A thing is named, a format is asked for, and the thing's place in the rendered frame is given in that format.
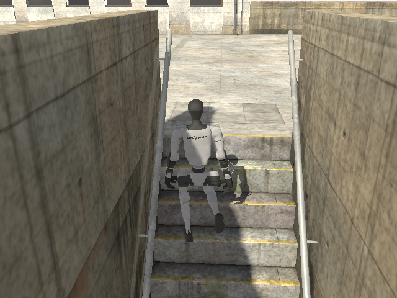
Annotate stairs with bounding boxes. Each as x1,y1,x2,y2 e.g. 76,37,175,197
150,135,300,298

